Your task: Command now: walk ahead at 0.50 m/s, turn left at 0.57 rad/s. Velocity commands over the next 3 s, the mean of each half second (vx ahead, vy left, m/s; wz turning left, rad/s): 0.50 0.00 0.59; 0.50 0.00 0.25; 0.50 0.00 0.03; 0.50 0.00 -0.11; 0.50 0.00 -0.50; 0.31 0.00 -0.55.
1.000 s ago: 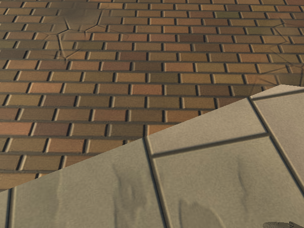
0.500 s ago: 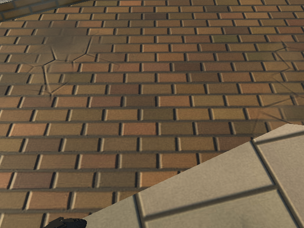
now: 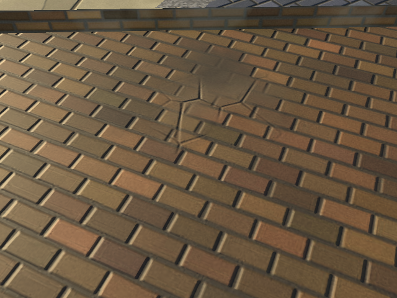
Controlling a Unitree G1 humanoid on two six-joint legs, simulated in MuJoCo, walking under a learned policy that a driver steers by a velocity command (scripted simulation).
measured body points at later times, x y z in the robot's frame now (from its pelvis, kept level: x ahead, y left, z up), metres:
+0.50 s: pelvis +0.27 +0.03 -0.03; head +0.27 +0.03 +0.42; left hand +0.24 +0.28 -0.16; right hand +0.45 -0.19 -0.14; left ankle +0.20 +0.12 -0.62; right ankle +0.26 -0.09 -0.72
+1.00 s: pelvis +0.53 +0.17 -0.15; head +0.54 +0.19 +0.30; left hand +0.49 +0.44 -0.28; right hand +0.69 -0.02 -0.28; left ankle +0.50 +0.25 -0.88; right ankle +0.63 +0.03 -0.78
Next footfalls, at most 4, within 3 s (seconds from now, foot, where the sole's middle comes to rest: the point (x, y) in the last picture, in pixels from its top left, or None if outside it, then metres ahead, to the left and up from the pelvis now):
0.40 right None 0.30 -0.09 -0.75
0.80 left None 0.54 0.27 -0.91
1.24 right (182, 222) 0.86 0.14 -0.91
1.78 left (110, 186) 1.03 0.48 -0.91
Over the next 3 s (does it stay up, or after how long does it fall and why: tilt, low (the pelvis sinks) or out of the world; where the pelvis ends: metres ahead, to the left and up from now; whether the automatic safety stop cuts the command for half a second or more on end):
stays up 1.52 0.46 -0.14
